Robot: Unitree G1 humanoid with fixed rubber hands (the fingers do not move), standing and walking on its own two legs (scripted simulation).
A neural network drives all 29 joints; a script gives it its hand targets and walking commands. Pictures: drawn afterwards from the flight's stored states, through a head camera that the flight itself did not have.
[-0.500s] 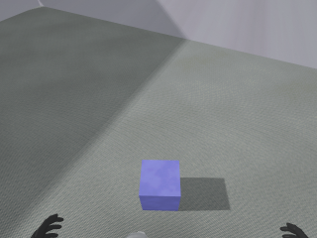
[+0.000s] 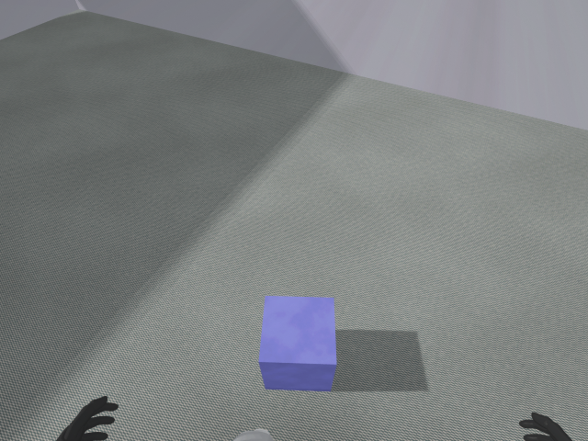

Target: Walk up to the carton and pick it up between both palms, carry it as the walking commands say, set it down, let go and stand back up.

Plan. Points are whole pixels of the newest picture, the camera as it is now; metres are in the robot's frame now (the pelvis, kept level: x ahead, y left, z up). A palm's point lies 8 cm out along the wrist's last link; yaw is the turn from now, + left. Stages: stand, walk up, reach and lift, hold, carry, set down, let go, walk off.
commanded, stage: walk up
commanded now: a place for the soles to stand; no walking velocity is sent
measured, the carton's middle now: (298, 344) +0.49 +0.02 -0.61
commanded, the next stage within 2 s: reach and lift in 1.30 s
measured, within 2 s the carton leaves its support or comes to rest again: neither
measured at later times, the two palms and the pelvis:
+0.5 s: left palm out of the picture +0.12 +0.32 -0.06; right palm out of the picture +0.10 -0.33 -0.07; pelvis +0.00 +0.00 +0.00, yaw +0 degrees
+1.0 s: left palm out of the picture +0.11 +0.33 -0.05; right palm out of the picture +0.11 -0.31 -0.07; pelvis +0.00 +0.01 +0.00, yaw +2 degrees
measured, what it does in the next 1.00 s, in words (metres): stands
